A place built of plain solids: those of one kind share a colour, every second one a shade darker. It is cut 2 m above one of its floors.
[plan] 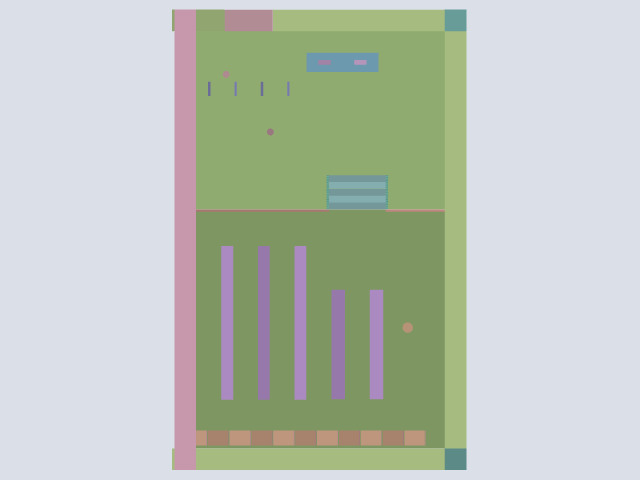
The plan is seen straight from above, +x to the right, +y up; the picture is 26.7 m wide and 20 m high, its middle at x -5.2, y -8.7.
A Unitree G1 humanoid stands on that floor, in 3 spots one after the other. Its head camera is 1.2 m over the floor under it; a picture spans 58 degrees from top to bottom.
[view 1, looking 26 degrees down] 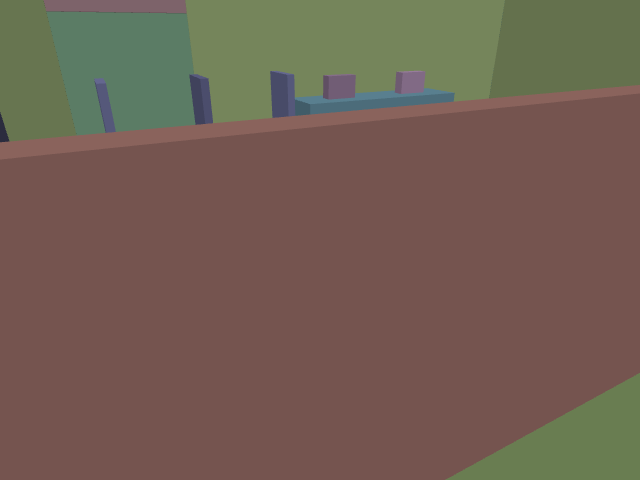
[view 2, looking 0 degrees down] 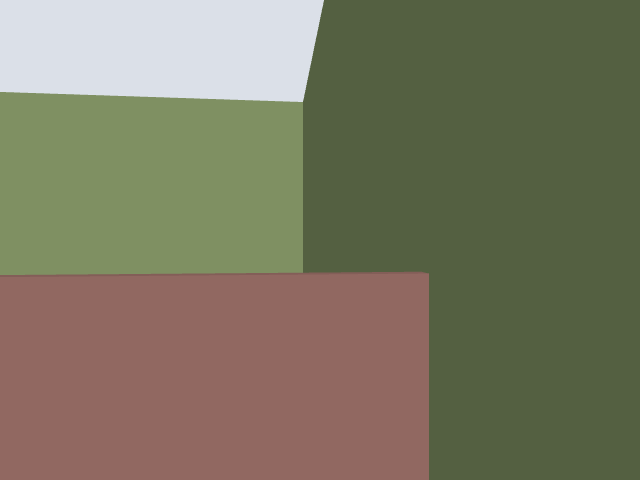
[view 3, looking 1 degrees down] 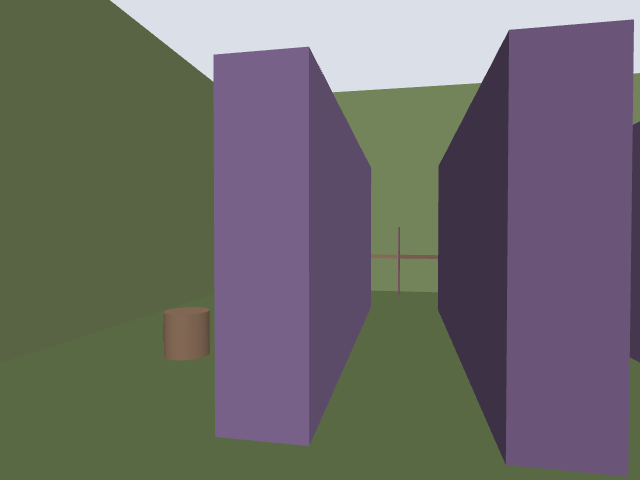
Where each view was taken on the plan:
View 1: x -8.85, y -8.10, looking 63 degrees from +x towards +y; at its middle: rail_edge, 0.72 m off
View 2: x -0.60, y -9.15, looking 84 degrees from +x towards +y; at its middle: wall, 5.74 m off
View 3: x -3.64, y -8.42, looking -79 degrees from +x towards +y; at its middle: stack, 2.71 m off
